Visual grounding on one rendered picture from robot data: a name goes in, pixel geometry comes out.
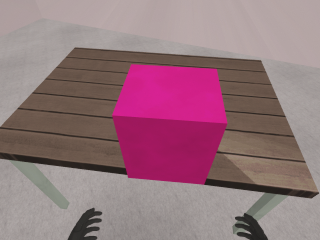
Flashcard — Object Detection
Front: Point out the left robot hand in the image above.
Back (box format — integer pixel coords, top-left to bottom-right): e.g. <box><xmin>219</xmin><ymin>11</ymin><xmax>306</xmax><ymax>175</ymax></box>
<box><xmin>68</xmin><ymin>208</ymin><xmax>102</xmax><ymax>240</ymax></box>

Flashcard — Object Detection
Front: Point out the right robot hand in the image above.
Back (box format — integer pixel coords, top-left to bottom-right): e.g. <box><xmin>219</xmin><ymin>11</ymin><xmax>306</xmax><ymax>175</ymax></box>
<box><xmin>235</xmin><ymin>213</ymin><xmax>268</xmax><ymax>240</ymax></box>

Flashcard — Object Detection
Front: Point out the table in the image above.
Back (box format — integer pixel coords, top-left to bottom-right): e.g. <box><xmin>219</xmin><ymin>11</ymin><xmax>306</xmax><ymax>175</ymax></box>
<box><xmin>0</xmin><ymin>47</ymin><xmax>319</xmax><ymax>235</ymax></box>

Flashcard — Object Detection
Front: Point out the carton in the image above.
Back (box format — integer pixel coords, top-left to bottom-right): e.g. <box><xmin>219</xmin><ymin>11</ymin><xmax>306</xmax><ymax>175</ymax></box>
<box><xmin>112</xmin><ymin>64</ymin><xmax>228</xmax><ymax>185</ymax></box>

